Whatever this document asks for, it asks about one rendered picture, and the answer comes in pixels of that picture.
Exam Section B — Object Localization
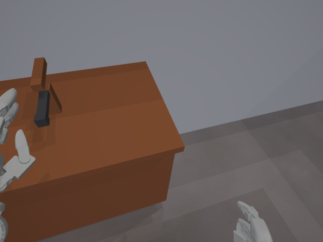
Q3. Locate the tap lever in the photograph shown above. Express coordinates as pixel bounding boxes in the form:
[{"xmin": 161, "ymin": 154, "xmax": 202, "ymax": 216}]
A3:
[{"xmin": 34, "ymin": 90, "xmax": 50, "ymax": 128}]

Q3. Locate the right robot hand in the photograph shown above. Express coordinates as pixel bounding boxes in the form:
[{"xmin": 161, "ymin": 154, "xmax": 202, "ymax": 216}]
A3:
[{"xmin": 233, "ymin": 201, "xmax": 273, "ymax": 242}]

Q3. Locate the counter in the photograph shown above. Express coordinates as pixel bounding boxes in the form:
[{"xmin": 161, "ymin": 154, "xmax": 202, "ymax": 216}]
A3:
[{"xmin": 0, "ymin": 57, "xmax": 185, "ymax": 242}]

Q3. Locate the left robot hand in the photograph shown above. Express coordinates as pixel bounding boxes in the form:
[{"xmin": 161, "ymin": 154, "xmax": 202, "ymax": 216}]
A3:
[{"xmin": 0, "ymin": 88, "xmax": 35, "ymax": 195}]

